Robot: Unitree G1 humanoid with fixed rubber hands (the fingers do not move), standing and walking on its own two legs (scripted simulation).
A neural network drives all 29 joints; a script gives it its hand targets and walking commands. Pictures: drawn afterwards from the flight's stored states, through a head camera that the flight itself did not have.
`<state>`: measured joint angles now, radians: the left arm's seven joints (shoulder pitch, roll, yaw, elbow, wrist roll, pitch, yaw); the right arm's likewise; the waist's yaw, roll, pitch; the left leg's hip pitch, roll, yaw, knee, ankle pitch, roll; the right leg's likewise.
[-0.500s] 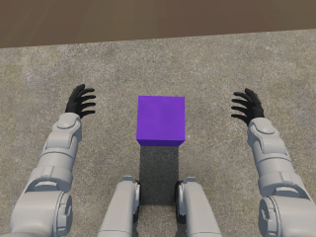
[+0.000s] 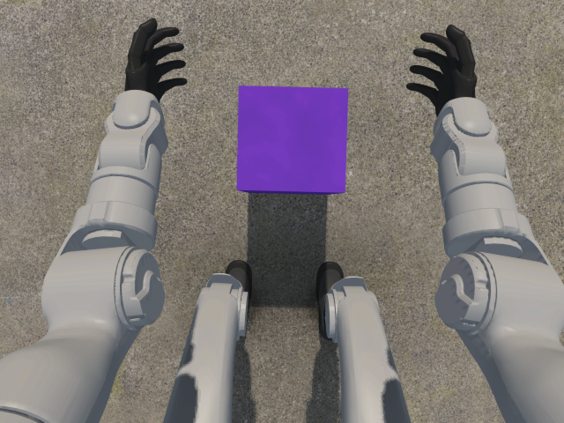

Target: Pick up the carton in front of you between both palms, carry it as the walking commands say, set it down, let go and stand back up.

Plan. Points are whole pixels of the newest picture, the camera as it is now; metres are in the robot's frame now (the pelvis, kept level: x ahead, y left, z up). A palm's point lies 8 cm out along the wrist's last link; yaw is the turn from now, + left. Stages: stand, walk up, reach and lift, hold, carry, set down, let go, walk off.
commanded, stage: reach and lift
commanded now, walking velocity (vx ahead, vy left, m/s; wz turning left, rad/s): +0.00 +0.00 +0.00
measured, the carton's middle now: (290, 149) +0.49 +0.00 -0.49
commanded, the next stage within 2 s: none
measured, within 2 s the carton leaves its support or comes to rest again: leaves its support in 1.54 s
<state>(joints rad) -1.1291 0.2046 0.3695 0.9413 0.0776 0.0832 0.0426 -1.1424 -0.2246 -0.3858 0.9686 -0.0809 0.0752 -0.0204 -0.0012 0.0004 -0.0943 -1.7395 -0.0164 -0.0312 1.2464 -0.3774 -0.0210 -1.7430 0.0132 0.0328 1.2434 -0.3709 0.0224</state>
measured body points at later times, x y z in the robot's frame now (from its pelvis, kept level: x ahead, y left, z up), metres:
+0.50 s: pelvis -0.05 +0.00 -0.20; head +0.31 +0.00 +0.07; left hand +0.50 +0.19 -0.37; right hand +0.50 -0.20 -0.37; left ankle +0.07 +0.13 -0.58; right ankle +0.07 -0.13 -0.58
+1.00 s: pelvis -0.04 +0.00 -0.25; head +0.33 +0.00 +0.01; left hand +0.51 +0.18 -0.43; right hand +0.51 -0.18 -0.43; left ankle +0.07 +0.13 -0.58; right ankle +0.07 -0.13 -0.58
